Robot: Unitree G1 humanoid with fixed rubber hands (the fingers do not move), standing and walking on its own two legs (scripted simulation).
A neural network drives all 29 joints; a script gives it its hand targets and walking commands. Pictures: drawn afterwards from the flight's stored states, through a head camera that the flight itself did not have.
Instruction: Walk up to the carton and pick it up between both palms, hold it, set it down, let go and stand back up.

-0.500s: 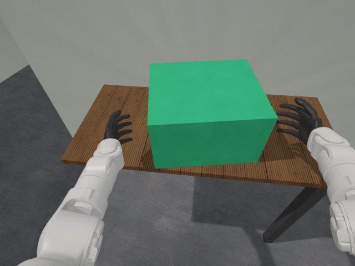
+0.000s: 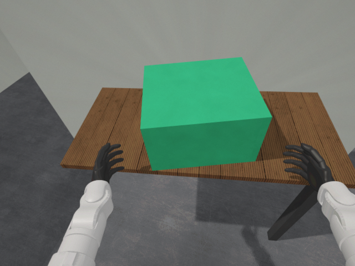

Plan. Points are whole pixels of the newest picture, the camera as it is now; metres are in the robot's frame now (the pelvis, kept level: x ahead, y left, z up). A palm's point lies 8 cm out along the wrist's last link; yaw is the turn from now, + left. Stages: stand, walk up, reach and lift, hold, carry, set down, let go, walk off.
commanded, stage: set down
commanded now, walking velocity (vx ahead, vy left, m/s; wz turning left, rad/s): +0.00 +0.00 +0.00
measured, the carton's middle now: (198, 112) +0.54 -0.02 +0.01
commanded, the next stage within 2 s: none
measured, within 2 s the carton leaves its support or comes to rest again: neither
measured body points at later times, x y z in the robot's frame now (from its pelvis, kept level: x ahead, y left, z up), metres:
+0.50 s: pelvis +0.02 +0.03 +0.01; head +0.00 +0.05 +0.46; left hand +0.32 +0.24 +0.03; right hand +0.31 -0.26 +0.05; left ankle +0.07 +0.16 -0.72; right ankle +0.07 -0.10 -0.72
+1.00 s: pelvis +0.07 +0.01 +0.02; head +0.06 +0.01 +0.47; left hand +0.27 +0.23 +0.01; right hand +0.28 -0.28 +0.01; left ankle +0.07 +0.15 -0.72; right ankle +0.07 -0.10 -0.72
